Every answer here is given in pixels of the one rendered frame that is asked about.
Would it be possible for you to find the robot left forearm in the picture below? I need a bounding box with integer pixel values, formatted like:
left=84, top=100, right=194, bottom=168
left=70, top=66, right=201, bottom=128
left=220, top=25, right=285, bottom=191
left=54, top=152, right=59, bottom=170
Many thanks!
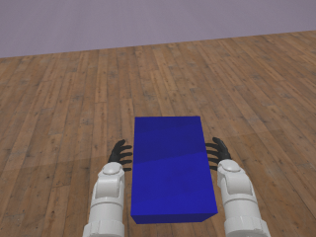
left=82, top=162, right=125, bottom=237

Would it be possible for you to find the left robot hand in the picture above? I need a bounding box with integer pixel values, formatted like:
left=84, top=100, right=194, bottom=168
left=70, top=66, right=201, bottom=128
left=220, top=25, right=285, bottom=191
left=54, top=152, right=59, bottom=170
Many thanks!
left=108, top=139, right=133, bottom=172

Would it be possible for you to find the carton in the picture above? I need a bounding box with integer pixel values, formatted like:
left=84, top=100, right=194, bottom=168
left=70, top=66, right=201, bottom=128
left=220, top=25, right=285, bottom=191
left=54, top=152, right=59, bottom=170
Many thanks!
left=130, top=116, right=218, bottom=224

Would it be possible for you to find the robot right forearm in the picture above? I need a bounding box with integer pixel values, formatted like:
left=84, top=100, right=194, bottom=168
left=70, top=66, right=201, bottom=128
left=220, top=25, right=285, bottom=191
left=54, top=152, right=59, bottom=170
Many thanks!
left=217, top=159, right=271, bottom=237

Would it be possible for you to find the right robot hand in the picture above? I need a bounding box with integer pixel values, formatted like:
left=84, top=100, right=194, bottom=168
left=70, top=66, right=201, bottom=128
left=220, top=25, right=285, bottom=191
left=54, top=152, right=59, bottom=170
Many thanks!
left=205, top=137, right=232, bottom=171

